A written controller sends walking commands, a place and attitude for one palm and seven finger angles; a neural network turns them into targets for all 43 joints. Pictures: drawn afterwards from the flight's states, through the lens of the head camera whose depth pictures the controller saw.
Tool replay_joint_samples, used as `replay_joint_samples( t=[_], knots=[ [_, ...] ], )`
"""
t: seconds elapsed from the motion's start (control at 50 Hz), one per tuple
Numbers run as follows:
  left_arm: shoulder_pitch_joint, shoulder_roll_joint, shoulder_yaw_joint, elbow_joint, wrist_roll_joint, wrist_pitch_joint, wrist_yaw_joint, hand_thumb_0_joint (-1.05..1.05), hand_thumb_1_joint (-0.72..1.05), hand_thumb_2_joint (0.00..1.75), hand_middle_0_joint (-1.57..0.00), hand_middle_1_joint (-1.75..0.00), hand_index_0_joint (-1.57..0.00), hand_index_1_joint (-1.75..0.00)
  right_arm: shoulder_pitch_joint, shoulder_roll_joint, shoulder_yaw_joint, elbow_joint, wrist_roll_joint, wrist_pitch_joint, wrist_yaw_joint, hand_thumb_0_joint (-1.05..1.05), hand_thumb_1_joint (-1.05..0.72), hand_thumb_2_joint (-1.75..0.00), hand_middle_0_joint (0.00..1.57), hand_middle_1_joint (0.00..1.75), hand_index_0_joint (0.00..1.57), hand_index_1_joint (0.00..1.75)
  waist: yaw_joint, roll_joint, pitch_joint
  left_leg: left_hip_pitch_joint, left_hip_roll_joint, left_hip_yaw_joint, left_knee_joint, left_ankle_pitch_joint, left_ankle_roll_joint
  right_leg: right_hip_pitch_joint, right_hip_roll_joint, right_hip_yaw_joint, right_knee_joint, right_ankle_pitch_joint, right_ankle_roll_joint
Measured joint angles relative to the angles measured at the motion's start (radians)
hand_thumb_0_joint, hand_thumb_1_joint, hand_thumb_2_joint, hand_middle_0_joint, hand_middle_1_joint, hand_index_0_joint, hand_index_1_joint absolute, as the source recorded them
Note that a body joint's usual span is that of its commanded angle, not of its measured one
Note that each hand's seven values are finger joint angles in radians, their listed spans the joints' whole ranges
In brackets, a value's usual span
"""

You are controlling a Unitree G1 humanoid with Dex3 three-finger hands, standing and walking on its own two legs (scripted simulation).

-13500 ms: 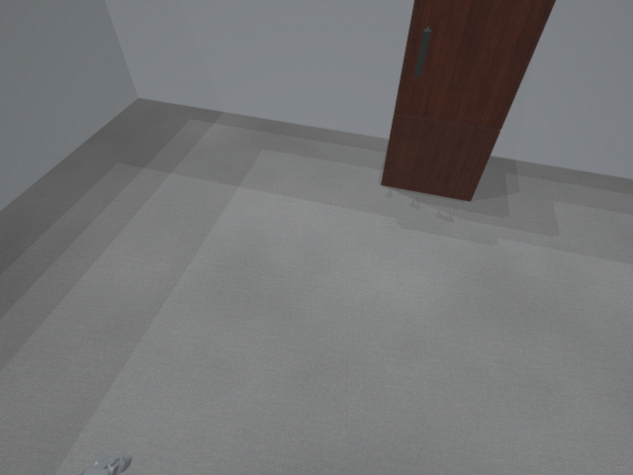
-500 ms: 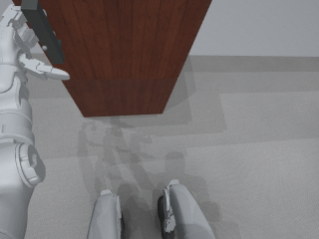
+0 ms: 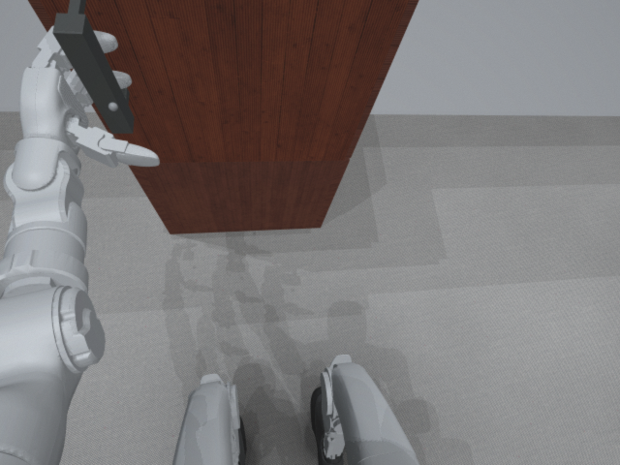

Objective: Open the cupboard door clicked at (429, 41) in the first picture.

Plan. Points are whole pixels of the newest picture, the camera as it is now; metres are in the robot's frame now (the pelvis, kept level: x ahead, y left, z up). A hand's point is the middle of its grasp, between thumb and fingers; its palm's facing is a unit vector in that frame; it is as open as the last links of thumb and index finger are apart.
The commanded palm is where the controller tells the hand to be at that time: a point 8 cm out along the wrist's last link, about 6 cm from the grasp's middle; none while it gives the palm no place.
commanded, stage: slide the fingers in behind the handle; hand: left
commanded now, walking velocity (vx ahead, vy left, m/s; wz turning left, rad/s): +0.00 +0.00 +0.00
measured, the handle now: (102, 68) +0.59 +0.20 +0.05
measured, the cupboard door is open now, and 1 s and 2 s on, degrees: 0 0 36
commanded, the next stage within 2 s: close the thumb around the handle in 0.16 s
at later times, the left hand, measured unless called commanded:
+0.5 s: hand (114, 102) +0.55 +0.19 +0.04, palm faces +0.00 -1.00 -0.01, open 12.4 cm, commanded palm +0.52 +0.22 +0.05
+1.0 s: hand (122, 104) +0.54 +0.18 +0.04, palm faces -0.01 -1.00 -0.01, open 6.0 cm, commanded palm +0.53 +0.21 +0.05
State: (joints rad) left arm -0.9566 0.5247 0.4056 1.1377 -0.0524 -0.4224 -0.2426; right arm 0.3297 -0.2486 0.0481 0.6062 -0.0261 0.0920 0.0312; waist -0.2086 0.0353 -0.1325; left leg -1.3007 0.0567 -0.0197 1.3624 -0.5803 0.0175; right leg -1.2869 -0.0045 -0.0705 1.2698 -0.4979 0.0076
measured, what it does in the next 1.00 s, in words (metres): stands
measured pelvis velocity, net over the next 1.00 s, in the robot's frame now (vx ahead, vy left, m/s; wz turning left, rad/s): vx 0.00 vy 0.00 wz -0.01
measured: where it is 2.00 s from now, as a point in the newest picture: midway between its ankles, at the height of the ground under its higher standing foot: (282, 460)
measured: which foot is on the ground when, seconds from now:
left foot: down 0.00-1.00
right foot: down 0.00-1.00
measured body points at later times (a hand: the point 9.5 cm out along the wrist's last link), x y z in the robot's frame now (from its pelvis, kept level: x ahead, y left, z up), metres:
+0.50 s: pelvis +0.00 +0.00 -0.01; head +0.18 +0.03 +0.40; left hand +0.54 +0.24 +0.04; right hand +0.00 -0.26 -0.11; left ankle +0.02 +0.11 -0.60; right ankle +0.05 -0.13 -0.60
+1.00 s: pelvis +0.00 +0.00 +0.00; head +0.18 +0.03 +0.41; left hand +0.54 +0.23 +0.04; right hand +0.01 -0.26 -0.11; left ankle +0.02 +0.11 -0.60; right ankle +0.05 -0.13 -0.60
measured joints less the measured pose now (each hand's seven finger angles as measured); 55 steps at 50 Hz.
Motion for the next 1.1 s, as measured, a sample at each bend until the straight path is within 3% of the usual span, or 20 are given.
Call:
replay_joint_samples(
  t=[0.38, 0.52, 0.86, 1.1],
  knots=[
    [-0.043, 0.035, 0.01, 0.035, 0.015, -0.012, 0.005, -0.01, -0.45, 0.32, -0.3, -1.2, -0.31, -1.21, 0.006, -0.009, 0.003, 0.001, -0.004, -0.006, -0.008, 0.0, -0.91, -0.9, 0.2, 0.3, 0.2, 0.3, -0.016, -0.001, 0.011, -0.041, 0.0, -0.003, 0.023, 0.003, 0.0, -0.04, 0.0, -0.002, 0.021, 0.003, -0.001],
    [-0.057, 0.043, 0.022, 0.034, 0.014, 0.001, 0.001, -0.01, -0.2, 0.43, -0.32, -1.23, -0.32, -1.24, 0.008, -0.008, 0.005, 0.005, -0.005, -0.004, -0.009, 0.0, -0.91, -0.9, 0.2, 0.3, 0.2, 0.3, -0.022, -0.002, 0.009, -0.046, 0.002, -0.005, 0.025, 0.0, 0.0, -0.043, 0.003, -0.002, 0.02, 0.003, 0.0],
    [-0.026, 0.02, 0.003, 0.007, 0.019, -0.007, -0.009, 0.01, 0.63, 0.79, -0.38, -1.32, -0.38, -1.33, 0.01, -0.002, 0.003, -0.001, -0.007, -0.004, -0.002, 0.0, -0.91, -0.9, 0.2, 0.3, 0.2, 0.3, -0.017, 0.001, 0.003, -0.032, 0.001, -0.003, 0.014, -0.006, 0.002, -0.029, 0.003, 0.0, 0.008, -0.002, 0.002],
    [-0.031, 0.01, 0.021, 0.023, 0.023, 0.0, 0.026, 0.02, 0.67, 0.85, -0.37, -1.35, -0.37, -1.35, -0.001, 0.001, 0.006, -0.012, -0.007, -0.001, -0.001, 0.0, -0.91, -0.9, 0.2, 0.3, 0.2, 0.3, -0.021, 0.001, 0.005, -0.026, 0.001, 0.001, 0.014, -0.003, 0.001, -0.028, 0.004, 0.005, 0.013, -0.001, 0.001]
  ],
)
